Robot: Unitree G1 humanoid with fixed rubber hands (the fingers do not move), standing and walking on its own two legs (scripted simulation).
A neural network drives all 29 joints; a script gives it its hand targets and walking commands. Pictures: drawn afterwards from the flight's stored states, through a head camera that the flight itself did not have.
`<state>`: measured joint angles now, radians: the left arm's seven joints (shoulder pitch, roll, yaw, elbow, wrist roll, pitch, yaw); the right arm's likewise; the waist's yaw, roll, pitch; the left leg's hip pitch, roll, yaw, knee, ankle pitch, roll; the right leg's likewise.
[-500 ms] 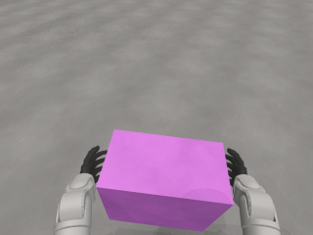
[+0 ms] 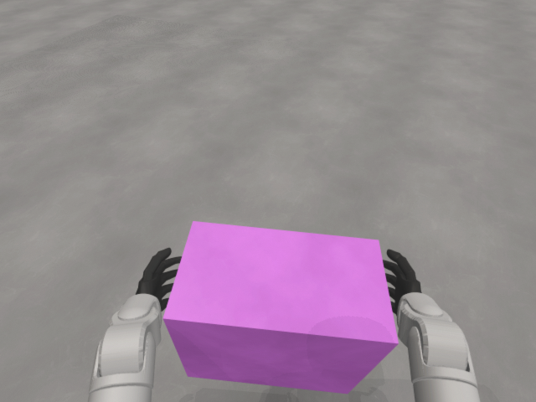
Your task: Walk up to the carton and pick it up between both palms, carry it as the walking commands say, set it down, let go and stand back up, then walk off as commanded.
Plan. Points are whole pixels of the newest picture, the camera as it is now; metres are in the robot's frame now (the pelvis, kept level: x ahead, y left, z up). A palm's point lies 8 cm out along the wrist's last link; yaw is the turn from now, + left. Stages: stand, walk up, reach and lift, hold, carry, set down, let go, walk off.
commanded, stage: set down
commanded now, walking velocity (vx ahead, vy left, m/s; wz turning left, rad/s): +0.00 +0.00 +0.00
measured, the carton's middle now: (275, 313) +0.28 +0.01 -0.04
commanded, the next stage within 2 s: none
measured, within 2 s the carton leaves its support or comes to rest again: neither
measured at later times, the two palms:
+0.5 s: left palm (161, 291) +0.30 +0.19 +0.00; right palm (391, 291) +0.31 -0.18 -0.01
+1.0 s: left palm (175, 311) +0.31 +0.19 -0.09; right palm (379, 315) +0.31 -0.18 -0.10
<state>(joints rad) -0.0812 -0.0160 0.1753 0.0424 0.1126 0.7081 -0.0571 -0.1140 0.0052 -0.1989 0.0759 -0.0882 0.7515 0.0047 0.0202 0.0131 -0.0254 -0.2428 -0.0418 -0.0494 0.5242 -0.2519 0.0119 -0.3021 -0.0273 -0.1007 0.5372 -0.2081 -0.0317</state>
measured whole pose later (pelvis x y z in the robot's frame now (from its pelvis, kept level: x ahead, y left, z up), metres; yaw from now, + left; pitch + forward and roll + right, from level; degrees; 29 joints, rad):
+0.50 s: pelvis +0.02 +0.00 +0.00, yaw +0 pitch +0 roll +0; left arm -0.21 -0.10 0.36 0.26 0.23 0.51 -0.13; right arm -0.23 0.05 -0.29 0.32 -0.18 0.54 0.04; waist 0.02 0.01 0.06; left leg -0.25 -0.03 -0.05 0.54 -0.29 0.01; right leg -0.30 -0.01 -0.10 0.53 -0.23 -0.03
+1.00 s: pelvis +0.02 +0.01 -0.02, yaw -1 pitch +16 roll -1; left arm -0.21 -0.09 0.30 0.32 0.18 0.19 -0.06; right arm -0.25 0.03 -0.35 0.43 -0.18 0.18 0.08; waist 0.02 0.02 0.08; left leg -0.68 -0.03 -0.05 0.76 -0.34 0.01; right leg -0.71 0.00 -0.08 0.68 -0.25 -0.03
